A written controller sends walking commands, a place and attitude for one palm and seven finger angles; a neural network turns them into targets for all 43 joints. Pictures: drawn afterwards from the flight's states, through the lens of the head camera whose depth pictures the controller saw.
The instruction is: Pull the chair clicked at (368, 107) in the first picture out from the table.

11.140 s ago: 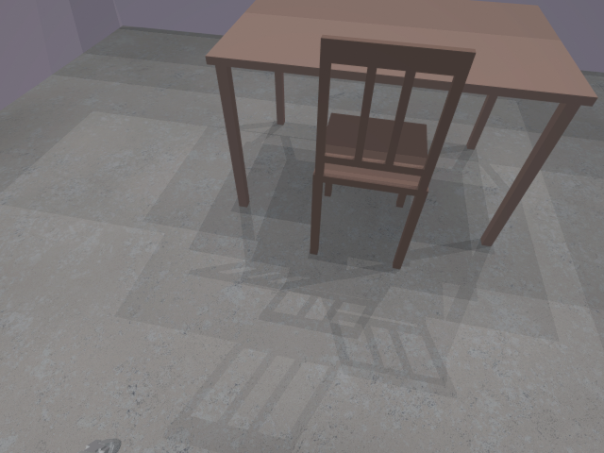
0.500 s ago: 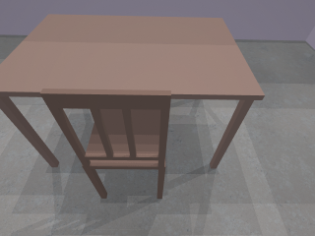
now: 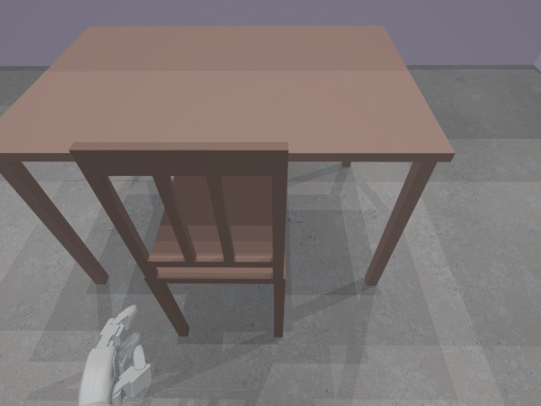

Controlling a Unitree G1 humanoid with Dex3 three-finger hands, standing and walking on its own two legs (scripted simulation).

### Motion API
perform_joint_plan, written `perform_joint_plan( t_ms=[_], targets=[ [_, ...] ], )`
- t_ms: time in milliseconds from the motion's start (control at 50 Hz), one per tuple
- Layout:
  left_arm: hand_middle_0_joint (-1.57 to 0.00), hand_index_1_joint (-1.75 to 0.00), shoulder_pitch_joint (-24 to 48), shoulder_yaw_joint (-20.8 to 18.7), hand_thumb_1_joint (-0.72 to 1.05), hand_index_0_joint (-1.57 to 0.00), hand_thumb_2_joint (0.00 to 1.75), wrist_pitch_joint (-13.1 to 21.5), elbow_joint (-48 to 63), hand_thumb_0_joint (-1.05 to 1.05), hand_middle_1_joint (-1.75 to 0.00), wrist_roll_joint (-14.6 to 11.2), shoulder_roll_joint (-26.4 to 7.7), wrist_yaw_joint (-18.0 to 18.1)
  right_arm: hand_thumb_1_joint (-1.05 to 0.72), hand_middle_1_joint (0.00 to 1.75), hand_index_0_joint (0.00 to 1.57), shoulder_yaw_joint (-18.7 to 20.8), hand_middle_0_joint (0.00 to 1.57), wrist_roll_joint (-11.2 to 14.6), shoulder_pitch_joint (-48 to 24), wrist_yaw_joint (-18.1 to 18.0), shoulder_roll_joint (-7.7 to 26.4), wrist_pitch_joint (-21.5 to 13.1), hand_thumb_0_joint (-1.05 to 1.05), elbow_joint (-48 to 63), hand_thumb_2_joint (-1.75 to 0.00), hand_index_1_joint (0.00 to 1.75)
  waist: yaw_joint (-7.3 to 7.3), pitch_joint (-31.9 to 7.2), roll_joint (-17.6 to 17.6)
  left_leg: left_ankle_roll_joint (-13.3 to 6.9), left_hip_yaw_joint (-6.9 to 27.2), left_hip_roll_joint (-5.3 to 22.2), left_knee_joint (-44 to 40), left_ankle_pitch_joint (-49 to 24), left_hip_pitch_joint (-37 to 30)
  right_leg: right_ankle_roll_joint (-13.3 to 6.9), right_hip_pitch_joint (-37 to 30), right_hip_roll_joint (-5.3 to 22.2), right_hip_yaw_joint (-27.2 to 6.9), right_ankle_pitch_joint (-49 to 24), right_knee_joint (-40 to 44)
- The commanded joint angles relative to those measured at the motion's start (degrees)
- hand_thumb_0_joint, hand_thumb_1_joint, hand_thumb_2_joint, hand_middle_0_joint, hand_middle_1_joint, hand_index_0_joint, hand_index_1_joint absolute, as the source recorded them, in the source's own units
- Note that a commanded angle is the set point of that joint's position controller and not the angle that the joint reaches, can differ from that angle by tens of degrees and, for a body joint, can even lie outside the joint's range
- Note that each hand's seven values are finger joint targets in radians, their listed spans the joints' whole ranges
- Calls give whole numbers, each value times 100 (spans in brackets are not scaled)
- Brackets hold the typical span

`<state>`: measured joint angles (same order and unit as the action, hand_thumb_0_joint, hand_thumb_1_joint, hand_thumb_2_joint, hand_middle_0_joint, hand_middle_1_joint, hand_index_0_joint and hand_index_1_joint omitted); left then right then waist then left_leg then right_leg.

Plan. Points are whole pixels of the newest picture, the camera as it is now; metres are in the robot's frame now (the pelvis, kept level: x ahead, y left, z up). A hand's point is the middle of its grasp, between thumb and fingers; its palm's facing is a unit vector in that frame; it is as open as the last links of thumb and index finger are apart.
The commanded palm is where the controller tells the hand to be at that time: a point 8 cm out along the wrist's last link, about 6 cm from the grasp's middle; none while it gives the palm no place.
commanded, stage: raise the hand toward the chair's back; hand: left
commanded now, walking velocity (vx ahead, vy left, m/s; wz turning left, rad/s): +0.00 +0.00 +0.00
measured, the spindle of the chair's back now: (178, 222) +0.49 +0.22 -0.08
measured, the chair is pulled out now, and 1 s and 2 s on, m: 0.00 0.00 0.00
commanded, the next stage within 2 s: aim the fingers beside a spindle in 1.92 s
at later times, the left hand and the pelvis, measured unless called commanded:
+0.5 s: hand (165, 383) +0.17 +0.16 -0.05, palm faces -0.04 -1.00 -0.04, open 11.5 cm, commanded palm +0.15 +0.22 -0.04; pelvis -0.04 -0.02 -0.10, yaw +0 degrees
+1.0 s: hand (148, 360) +0.20 +0.19 -0.04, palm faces +0.02 -1.00 -0.04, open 15.6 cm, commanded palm +0.18 +0.25 -0.03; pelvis -0.03 +0.00 -0.08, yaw -1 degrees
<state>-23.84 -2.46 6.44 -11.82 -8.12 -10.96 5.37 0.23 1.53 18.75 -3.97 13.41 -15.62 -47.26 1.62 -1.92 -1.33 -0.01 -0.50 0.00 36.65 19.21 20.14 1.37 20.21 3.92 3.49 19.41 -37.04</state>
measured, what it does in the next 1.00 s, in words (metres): lowers itself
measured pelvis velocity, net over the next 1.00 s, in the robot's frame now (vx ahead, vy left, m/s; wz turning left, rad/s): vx -0.03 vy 0.00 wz -0.01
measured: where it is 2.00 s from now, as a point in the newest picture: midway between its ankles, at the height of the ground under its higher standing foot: outside the picture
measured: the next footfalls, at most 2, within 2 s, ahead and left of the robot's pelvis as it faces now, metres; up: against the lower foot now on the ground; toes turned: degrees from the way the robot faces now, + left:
none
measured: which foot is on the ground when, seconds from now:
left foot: down 0.00-1.00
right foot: down 0.00-1.00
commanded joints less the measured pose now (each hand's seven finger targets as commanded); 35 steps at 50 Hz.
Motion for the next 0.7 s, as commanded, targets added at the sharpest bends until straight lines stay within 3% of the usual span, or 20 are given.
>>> perform_joint_plan(
  t_ms=[0,20,40,60,80,120,160,220,240,280,340,380,440,480,540,620,680],
  targets=[
    [-18,-26,-856,-12,67,-18,80,1877,-90,0,-26,-336,653,-1060,-90,30,20,456,20,-150,-919,169,714,-594,0,1492,-90,30,-373,-153,1660,92,44,-64,793,51,1708,-226,1775,-344,290,698,-634],
    [-17,-26,-979,-189,64,-17,79,2359,-74,0,-26,-458,516,-1437,-90,30,20,494,20,-170,-994,270,726,-577,0,1657,-90,30,-467,-423,1510,123,2,-97,1092,-7,2006,-264,1790,-333,205,522,-974],
    [-17,-26,-1203,-707,62,-17,78,2749,-341,0,-26,-510,77,-1826,-90,30,20,557,20,-129,-1012,403,745,-502,0,1788,-90,30,-625,-607,1037,184,-41,-129,1376,-234,2193,-365,1688,-302,63,128,-1312],
    [-17,-25,-1159,-855,60,-17,77,3074,-234,0,-25,-533,-96,-2127,-90,30,20,575,20,-123,-1142,475,753,-441,0,2019,-90,30,-634,-864,862,158,-110,-170,1655,-287,2464,-373,1706,-258,-19,-135,-1599],
    [-17,-25,-1160,-1090,57,-17,76,3118,-123,0,-25,-496,-328,-2223,-90,30,20,623,20,-95,-1245,496,755,-351,0,2235,-90,30,-721,-1033,735,106,-211,-193,1800,-226,2698,-368,1763,-256,-85,-117,-1782],
    [-16,-24,-846,-1123,53,-16,74,2805,606,0,-24,-553,-483,-2219,-90,30,20,590,20,-51,-1398,473,737,-140,0,2657,-90,30,-767,-1393,335,21,-330,-247,1944,-38,2865,-320,1714,-237,-270,27,-1861],
    [-16,-23,-152,-1164,48,-16,72,2545,1617,0,-23,-629,-675,-2019,-90,30,20,564,20,-18,-1377,383,697,26,0,2919,-90,30,-619,-1575,116,-22,-288,-223,2094,242,2975,-280,1806,-233,-510,572,-1760],
    [-15,-22,399,-1108,41,-15,69,2739,3009,0,-22,-579,-671,-1609,-90,30,20,527,20,-73,-1059,238,563,76,0,2860,-90,30,-313,-1975,-410,-119,-93,-72,2360,-60,2569,-285,2093,-328,-458,159,-1898],
    [-15,-22,766,-1034,39,-15,68,2867,3376,0,-22,-567,-737,-1573,-90,30,20,508,20,-105,-950,184,577,71,0,2770,-90,30,-107,-2021,-219,-145,-38,-29,2536,-88,2648,-247,2238,-365,-489,107,-1943],
    [-14,-21,791,-783,34,-14,66,3051,3251,0,-21,-559,-580,-1694,-90,30,20,458,20,-131,-904,96,574,12,0,2588,-90,30,95,-1871,-216,-150,49,10,2779,-74,2770,-237,2524,-378,-499,128,-1971],
    [-14,-20,869,-467,27,-14,63,2932,2628,0,-20,-721,-479,-2257,-90,30,20,362,20,-91,-924,5,679,-141,0,2375,-90,30,276,-1534,-100,-163,171,45,2962,204,3066,-260,2867,-437,-470,517,-1970],
    [-13,-19,665,-611,22,-13,61,2551,2352,0,-19,-791,-614,-2522,-90,30,20,352,20,-19,-924,-48,733,-177,0,2361,-90,30,156,-1769,1,-160,182,26,2878,413,3162,-230,2720,-402,-485,873,-1868],
    [-13,-18,299,-1088,15,-13,58,1804,1950,0,-18,-930,-879,-2628,-90,30,20,359,20,64,-1026,-101,701,-118,0,2430,-90,30,-121,-1959,140,-150,167,-9,2703,364,3197,-208,2288,-375,-527,1045,-1690],
    [-12,-18,208,-1336,11,-12,56,1585,2345,0,-18,-990,-934,-2459,-90,30,20,367,20,62,-1084,-105,612,-86,0,2513,-90,30,-290,-2303,202,-152,152,-26,2553,124,3051,-183,1919,-321,-495,816,-1686],
    [-11,-16,104,-1580,4,-11,53,1551,2331,0,-16,-974,-957,-2063,-90,30,20,369,20,12,-1164,-88,497,-29,0,2472,-90,30,-408,-2172,359,-123,181,-19,2432,-29,3043,-186,1885,-360,-340,641,-1765],
    [-10,-15,182,-1215,-6,-10,49,1930,2460,0,-15,-775,-691,-1790,-90,30,20,368,20,-26,-1026,-34,522,-69,0,2396,-90,30,-231,-1881,162,-114,202,-9,2255,117,2859,-200,2316,-364,-149,724,-1824],
    [-10,-14,155,-1037,-13,-10,46,2067,2249,0,-14,-680,-662,-1816,-90,30,20,369,20,-33,-955,-14,605,-70,0,2400,-90,30,-149,-1637,103,-111,211,-9,2139,339,2843,-222,2528,-378,-52,886,-1821]
  ],
)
